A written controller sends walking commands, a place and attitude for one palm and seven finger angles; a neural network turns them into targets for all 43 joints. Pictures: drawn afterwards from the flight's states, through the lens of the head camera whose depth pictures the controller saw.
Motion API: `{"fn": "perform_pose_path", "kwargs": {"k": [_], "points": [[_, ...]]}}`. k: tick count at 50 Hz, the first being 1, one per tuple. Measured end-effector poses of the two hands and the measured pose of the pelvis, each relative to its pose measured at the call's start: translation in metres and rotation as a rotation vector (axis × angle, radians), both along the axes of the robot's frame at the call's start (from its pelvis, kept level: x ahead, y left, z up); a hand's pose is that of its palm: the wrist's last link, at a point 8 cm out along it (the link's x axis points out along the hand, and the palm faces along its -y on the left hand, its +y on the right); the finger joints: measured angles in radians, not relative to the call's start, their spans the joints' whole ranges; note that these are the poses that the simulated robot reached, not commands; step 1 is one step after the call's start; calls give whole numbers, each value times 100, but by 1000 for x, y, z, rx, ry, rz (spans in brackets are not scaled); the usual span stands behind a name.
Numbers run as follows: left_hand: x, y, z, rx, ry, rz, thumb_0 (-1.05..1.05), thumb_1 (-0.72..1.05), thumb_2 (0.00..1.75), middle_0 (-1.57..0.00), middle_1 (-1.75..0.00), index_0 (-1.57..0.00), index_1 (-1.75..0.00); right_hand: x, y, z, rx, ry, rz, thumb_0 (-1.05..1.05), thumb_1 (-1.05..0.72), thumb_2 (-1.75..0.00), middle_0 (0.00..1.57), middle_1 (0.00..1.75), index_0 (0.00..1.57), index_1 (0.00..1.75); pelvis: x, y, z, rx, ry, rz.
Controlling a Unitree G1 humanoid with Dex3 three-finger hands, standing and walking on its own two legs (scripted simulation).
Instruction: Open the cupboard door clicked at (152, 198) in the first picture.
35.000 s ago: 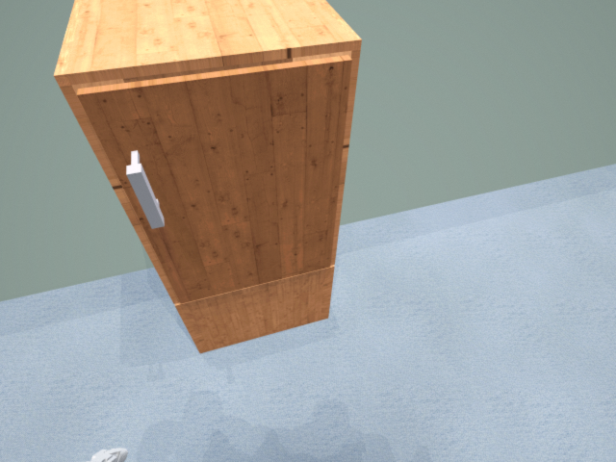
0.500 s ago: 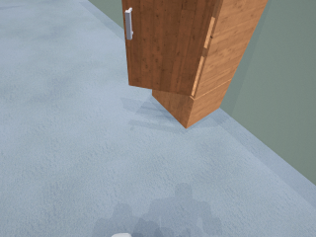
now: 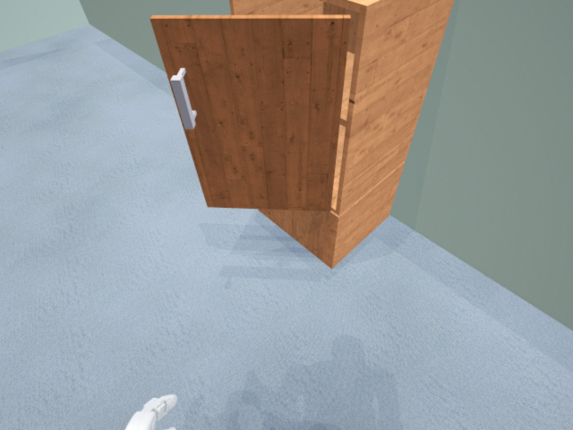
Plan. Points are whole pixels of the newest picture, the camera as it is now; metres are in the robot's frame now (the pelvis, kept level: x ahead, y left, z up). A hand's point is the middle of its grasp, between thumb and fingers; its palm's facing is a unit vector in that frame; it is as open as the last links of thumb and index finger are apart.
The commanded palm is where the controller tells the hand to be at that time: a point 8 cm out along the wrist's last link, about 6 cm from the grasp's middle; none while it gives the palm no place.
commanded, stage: take the last steps up to it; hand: left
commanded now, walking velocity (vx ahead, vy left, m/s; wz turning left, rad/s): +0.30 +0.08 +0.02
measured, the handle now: (186, 98) +0.81 +0.26 +0.03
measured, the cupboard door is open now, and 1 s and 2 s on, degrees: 42 42 42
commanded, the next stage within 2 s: come to a stop and stand still in 0.46 s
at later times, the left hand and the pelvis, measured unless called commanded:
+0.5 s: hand out of the picture +0.15 +0.25 -0.17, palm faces +0.06 -0.99 -0.15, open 7.4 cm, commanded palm none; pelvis +0.18 +0.08 +0.01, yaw -1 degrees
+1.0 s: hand (176, 314) +0.35 +0.24 -0.17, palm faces -0.01 -0.98 -0.18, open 7.4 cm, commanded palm none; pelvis +0.25 +0.07 +0.00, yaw -1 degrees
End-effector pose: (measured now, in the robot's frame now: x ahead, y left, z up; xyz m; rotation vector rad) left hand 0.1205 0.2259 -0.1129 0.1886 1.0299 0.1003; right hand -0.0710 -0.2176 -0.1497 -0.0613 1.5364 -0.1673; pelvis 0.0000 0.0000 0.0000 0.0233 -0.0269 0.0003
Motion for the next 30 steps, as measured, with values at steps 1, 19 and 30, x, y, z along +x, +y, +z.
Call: {"fn": "perform_pose_path", "kwargs": {"k": [1, 19, 30], "points": [[0, -2, 0, -5, 11, 12, 0, 91, 90, -20, -30, -20, -30, 10, -2, 2, -1, 1, 2, 0, -91, -90, 20, 30, 20, 30, 7, -1, 2, -5, -2, 5], [-47, 56, -33, -73, 460, 202, 0, 92, 90, -20, -30, -20, -30, 305, 39, 30, -92, -388, 174, 0, -91, -90, 20, 30, 20, 30, 144, 60, 1, -43, 23, -4], [107, 84, -19, -49, 277, 99, 1, 92, 90, -20, -30, -19, -30, 316, 68, 33, -106, -293, 103, -1, -95, -90, 20, 30, 20, 30, 203, 84, 15, -14, 22, -28]]}}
